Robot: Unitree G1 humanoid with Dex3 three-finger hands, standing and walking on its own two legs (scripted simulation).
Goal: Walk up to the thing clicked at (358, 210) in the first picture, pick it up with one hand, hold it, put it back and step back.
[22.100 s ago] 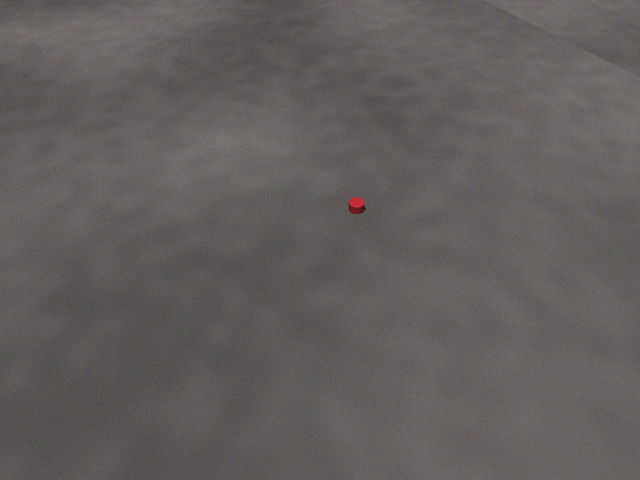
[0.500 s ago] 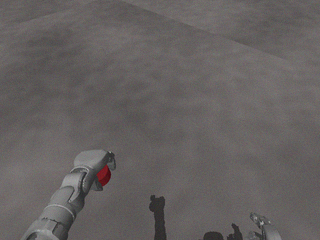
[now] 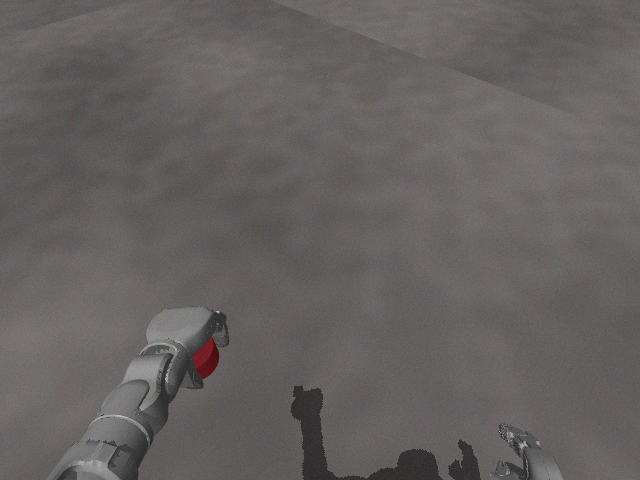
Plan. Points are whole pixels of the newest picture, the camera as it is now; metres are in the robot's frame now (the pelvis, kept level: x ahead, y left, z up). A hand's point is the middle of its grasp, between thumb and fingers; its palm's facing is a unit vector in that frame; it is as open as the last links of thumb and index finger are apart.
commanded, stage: crouch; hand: left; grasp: from above
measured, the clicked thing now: (193, 354) +0.30 +0.23 -0.08
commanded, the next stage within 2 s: lower in 1.76 s
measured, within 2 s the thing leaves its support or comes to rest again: neither
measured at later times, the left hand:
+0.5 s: hand (216, 379) +0.34 +0.25 -0.27, palm faces -0.41 +0.02 -0.91, open 8.2 cm
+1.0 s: hand (229, 404) +0.36 +0.27 -0.49, palm faces -0.45 -0.02 -0.89, open 8.3 cm
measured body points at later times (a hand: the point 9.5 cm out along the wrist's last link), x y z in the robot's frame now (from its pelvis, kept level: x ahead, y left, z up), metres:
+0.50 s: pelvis -0.04 +0.01 -0.16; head +0.09 +0.02 +0.27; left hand +0.35 +0.25 -0.22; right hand +0.02 -0.28 -0.28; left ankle +0.02 +0.13 -0.74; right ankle +0.01 -0.13 -0.74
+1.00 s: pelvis -0.07 +0.01 -0.33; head +0.15 +0.05 +0.06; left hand +0.38 +0.27 -0.44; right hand +0.02 -0.27 -0.45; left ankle +0.02 +0.13 -0.74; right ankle +0.01 -0.13 -0.74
